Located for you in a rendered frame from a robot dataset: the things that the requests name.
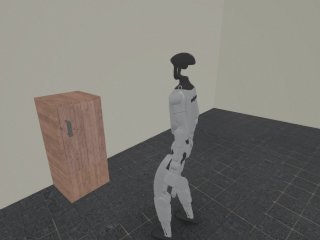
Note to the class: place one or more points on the robot right forearm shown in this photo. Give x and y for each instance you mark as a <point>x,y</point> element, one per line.
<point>190,137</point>

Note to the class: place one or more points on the handle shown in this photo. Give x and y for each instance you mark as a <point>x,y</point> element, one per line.
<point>69,128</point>

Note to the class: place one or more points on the robot left forearm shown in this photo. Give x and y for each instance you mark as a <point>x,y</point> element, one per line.
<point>178,150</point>

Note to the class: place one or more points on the left robot hand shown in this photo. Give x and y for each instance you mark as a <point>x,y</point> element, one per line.
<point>172,180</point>

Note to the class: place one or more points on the robot left foot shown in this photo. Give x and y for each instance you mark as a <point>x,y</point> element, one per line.
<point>160,235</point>

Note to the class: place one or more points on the cupboard door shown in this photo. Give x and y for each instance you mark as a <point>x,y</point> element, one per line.
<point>87,145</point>

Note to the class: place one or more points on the robot right thigh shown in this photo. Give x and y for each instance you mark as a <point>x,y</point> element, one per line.
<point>183,183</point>

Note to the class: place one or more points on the robot right upper arm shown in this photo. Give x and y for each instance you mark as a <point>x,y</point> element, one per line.
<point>196,108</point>

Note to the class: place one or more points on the robot left upper arm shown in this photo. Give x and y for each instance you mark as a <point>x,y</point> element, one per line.
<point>177,103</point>

